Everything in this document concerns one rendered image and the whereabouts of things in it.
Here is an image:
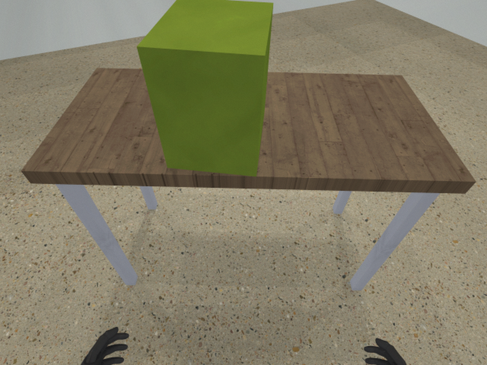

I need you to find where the carton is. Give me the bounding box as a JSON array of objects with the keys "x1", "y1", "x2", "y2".
[{"x1": 137, "y1": 0, "x2": 273, "y2": 176}]

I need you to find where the robot right hand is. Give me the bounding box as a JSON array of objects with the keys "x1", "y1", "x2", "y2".
[{"x1": 364, "y1": 338, "x2": 406, "y2": 365}]

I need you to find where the robot left hand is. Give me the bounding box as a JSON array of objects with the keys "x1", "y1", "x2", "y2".
[{"x1": 81, "y1": 327, "x2": 129, "y2": 365}]

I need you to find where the table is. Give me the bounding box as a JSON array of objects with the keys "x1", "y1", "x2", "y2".
[{"x1": 21, "y1": 68, "x2": 476, "y2": 290}]

